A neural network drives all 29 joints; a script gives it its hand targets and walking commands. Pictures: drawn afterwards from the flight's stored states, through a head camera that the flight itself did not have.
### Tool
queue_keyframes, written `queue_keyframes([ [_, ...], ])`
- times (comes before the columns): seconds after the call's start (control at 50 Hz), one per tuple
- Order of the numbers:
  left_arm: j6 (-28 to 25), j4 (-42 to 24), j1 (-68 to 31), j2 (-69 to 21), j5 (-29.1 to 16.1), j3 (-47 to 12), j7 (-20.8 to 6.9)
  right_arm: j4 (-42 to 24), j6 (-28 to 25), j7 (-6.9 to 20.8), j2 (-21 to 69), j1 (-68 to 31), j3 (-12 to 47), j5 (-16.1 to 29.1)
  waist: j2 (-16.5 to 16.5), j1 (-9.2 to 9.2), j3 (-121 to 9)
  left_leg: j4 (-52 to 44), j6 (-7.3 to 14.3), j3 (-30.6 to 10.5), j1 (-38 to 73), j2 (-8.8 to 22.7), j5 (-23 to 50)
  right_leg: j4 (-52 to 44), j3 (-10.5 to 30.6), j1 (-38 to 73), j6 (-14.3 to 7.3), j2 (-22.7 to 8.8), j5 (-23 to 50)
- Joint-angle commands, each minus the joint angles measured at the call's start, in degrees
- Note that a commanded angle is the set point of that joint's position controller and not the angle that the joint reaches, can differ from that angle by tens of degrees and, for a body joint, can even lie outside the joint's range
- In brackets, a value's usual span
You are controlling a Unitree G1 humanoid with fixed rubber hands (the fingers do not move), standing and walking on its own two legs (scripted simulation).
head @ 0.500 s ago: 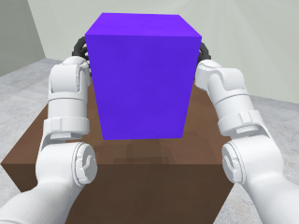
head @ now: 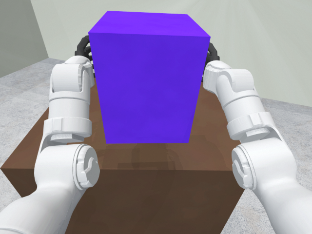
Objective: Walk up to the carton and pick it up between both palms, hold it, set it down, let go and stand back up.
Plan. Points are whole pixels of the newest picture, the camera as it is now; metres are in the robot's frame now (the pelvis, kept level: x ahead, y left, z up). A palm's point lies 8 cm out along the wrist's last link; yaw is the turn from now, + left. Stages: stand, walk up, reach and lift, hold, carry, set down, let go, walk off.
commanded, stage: hold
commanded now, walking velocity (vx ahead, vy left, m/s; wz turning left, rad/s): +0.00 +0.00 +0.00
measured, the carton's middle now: (148, 76) +0.40 +0.01 +0.27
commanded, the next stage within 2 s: none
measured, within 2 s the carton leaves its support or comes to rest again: neither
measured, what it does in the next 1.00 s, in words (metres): stands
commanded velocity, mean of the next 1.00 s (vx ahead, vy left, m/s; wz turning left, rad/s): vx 0.00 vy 0.00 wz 0.00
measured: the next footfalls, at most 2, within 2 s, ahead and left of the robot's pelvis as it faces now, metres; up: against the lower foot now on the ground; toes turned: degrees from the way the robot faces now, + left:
none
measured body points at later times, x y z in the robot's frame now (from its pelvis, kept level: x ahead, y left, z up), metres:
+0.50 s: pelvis +0.00 +0.00 +0.00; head -0.07 +0.01 +0.44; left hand +0.40 +0.16 +0.31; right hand +0.40 -0.14 +0.30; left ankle +0.02 +0.13 -0.75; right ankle +0.03 -0.12 -0.75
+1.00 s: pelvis +0.00 +0.00 +0.00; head -0.08 +0.01 +0.44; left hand +0.40 +0.16 +0.31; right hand +0.40 -0.14 +0.30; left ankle +0.02 +0.13 -0.75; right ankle +0.03 -0.12 -0.75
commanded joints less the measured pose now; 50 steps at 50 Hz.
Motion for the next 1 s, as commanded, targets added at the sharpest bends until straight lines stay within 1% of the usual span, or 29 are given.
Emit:
queue_keyframes([
  [0.0,-4.9,-9.6,-47.3,-39.1,-11.6,-20.1,-7.4,-23.8,-2.9,7.8,40.4,-58.1,10.3,11.1,1.7,-1.15,-27.3,-2.5,-1.3,-0.9,4.2,-5.6,13.7,0.2,4.7,11.4,2.7,3.3,10.9],
  [0.02,-4.9,-9.8,-47.4,-39.1,-11.7,-20.1,-7.4,-24.2,-2.9,7.7,40.5,-58.5,10.4,11.2,1.6,-0.95,-27.3,-2.5,-1.3,-0.9,4.0,-5.6,13.6,0.2,4.6,11.3,2.7,3.3,10.7],
  [0.1,-4.9,-10.5,-47.7,-39.5,-11.9,-20.8,-7.3,-24.3,-2.8,7.8,40.6,-58.3,10.4,11.0,2.1,-1.23,-27.5,-2.6,-1.4,-1.0,3.8,-5.5,13.3,0.3,4.6,11.2,2.6,3.4,10.2],
  [0.16,-4.9,-10.7,-47.8,-39.4,-11.7,-20.7,-7.0,-24.3,-2.6,7.9,40.7,-58.4,10.9,11.3,2.0,-0.72,-27.3,-2.5,-1.5,-1.1,4.1,-5.4,13.9,0.4,4.5,11.0,2.7,3.6,10.2],
  [0.3,-4.4,-11.1,-47.0,-39.8,-11.5,-21.1,-7.2,-23.2,-2.4,8.0,39.4,-56.9,10.2,11.2,2.8,-1.44,-26.2,-2.7,-1.9,-1.2,4.3,-5.0,13.9,0.4,4.4,11.0,2.2,3.8,9.8],
  [0.32,-4.5,-11.6,-47.7,-40.0,-11.6,-21.3,-7.2,-23.3,-2.4,8.1,39.5,-57.2,10.2,11.3,3.0,-1.32,-26.4,-2.8,-2.0,-1.3,4.1,-4.9,13.7,0.5,4.4,10.9,2.2,3.9,9.6],
  [0.34,-4.3,-10.8,-46.8,-40.1,-11.4,-21.2,-7.2,-23.7,-2.4,8.2,39.4,-57.4,10.3,11.2,2.9,-1.17,-26.0,-2.7,-2.0,-1.1,4.1,-5.0,14.1,0.4,4.5,10.9,2.2,3.9,9.9],
  [0.36,-4.3,-11.2,-47.2,-40.2,-11.3,-21.3,-7.2,-23.0,-2.4,8.2,39.4,-57.0,10.1,11.1,3.1,-1.36,-26.2,-2.7,-2.1,-1.2,4.4,-4.9,14.3,0.5,4.4,11.0,2.2,3.9,10.0],
  [0.38,-4.3,-11.6,-47.1,-39.7,-11.2,-20.9,-7.2,-22.9,-2.3,8.2,39.7,-56.8,10.6,11.2,2.6,-0.96,-26.2,-2.7,-2.0,-1.0,4.3,-5.1,14.7,0.5,4.4,11.3,2.2,3.9,10.4],
  [0.42,-4.2,-10.8,-46.6,-39.3,-10.8,-20.4,-7.3,-22.4,-2.3,8.2,39.6,-56.7,10.6,11.2,2.1,-0.8,-25.5,-2.7,-1.9,-1.0,4.2,-5.2,14.6,0.4,4.5,11.4,2.4,3.8,10.6],
  [0.44,-4.3,-11.5,-46.7,-39.3,-11.0,-20.5,-7.3,-23.3,-2.5,8.2,40.0,-57.1,11.1,11.5,1.8,-0.54,-26.5,-2.6,-1.7,-0.9,4.5,-5.2,14.9,0.5,4.5,11.7,2.5,3.8,11.0],
  [0.52,-4.2,-11.8,-47.6,-39.7,-11.3,-21.3,-7.1,-23.1,-2.4,8.3,39.8,-57.1,10.7,11.7,2.6,-0.87,-26.2,-2.6,-1.9,-1.0,4.6,-5.1,15.0,0.5,4.4,10.9,2.3,3.9,10.5],
  [0.56,-4.1,-11.2,-47.0,-40.0,-11.2,-21.1,-7.2,-23.6,-2.5,8.3,39.8,-57.6,10.8,11.6,2.5,-0.7,-26.2,-2.6,-1.8,-1.0,4.5,-5.1,14.6,0.4,4.5,11.1,2.3,3.8,10.2],
  [0.66,-4.1,-10.5,-46.8,-39.8,-11.1,-20.9,-7.4,-23.0,-2.6,8.2,39.5,-57.4,10.1,11.0,2.2,-1.15,-25.8,-2.8,-1.7,-0.9,4.4,-5.1,13.9,0.2,4.6,11.0,2.3,3.7,10.1],
  [0.72,-4.3,-11.1,-46.9,-39.2,-11.2,-20.5,-7.3,-23.9,-2.5,8.1,40.4,-57.7,11.0,11.5,1.5,-0.44,-26.9,-2.4,-1.5,-0.9,4.8,-5.4,15.0,0.5,4.6,11.7,2.7,3.6,11.6],
  [0.74,-4.3,-11.1,-46.9,-39.4,-11.1,-20.7,-7.2,-23.9,-2.5,8.0,40.1,-57.7,10.9,11.6,1.9,-0.74,-26.9,-2.4,-1.6,-0.9,5.0,-5.3,15.0,0.5,4.6,11.6,2.6,3.7,11.4],
  [0.76,-4.2,-10.5,-46.7,-39.3,-11.0,-20.4,-7.2,-24.0,-2.6,8.0,40.1,-58.1,10.9,11.5,1.6,-0.54,-26.2,-2.5,-1.5,-0.9,4.7,-5.4,14.5,0.2,4.6,11.2,2.7,3.7,10.8],
  [0.8,-4.2,-10.0,-46.6,-39.4,-10.9,-20.4,-7.3,-23.4,-2.6,8.0,39.9,-57.7,10.4,11.1,1.8,-0.76,-25.7,-2.8,-1.4,-0.9,4.3,-5.3,13.5,0.1,4.6,10.8,2.5,3.6,10.0],
  [0.84,-4.3,-10.5,-47.1,-39.6,-11.2,-20.7,-7.3,-23.1,-2.6,8.1,39.9,-57.5,10.1,10.9,1.9,-1.06,-25.8,-2.9,-1.5,-0.9,4.3,-5.2,13.5,0.1,4.6,10.8,2.4,3.6,10.0],
  [0.92,-4.4,-10.7,-46.9,-39.3,-11.2,-20.4,-7.3,-24.1,-2.7,8.0,40.5,-58.0,11.0,11.4,1.3,-0.59,-27.1,-2.5,-1.3,-0.9,4.5,-5.4,14.4,0.3,4.7,11.6,2.7,3.6,11.2],
  [0.98,-4.4,-10.4,-46.7,-39.3,-11.4,-20.5,-7.3,-24.4,-2.7,7.9,40.3,-58.1,10.8,11.4,1.4,-0.9,-26.9,-2.4,-1.4,-0.9,4.8,-5.4,14.5,0.1,4.7,11.1,2.7,3.6,11.0],
])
